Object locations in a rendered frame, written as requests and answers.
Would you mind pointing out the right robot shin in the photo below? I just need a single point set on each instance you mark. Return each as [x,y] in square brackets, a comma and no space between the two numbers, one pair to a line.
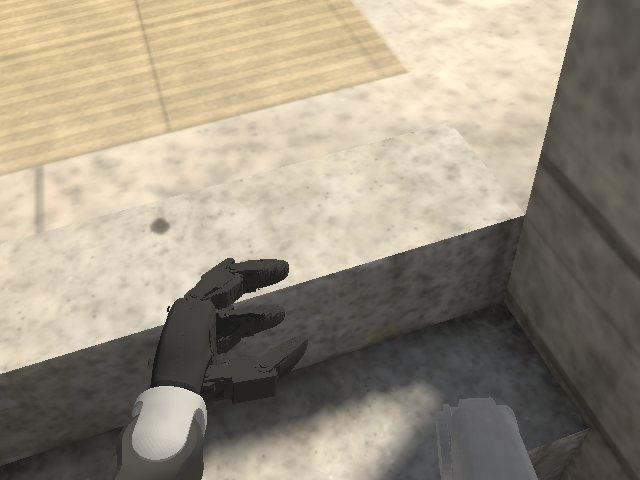
[511,412]

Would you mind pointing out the left robot forearm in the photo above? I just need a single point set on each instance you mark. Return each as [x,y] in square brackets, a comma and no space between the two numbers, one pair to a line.
[164,439]

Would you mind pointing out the left robot hand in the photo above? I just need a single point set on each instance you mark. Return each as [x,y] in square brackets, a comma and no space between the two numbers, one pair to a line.
[194,333]

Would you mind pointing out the robot right thigh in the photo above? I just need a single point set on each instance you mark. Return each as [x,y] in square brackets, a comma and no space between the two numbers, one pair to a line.
[479,440]

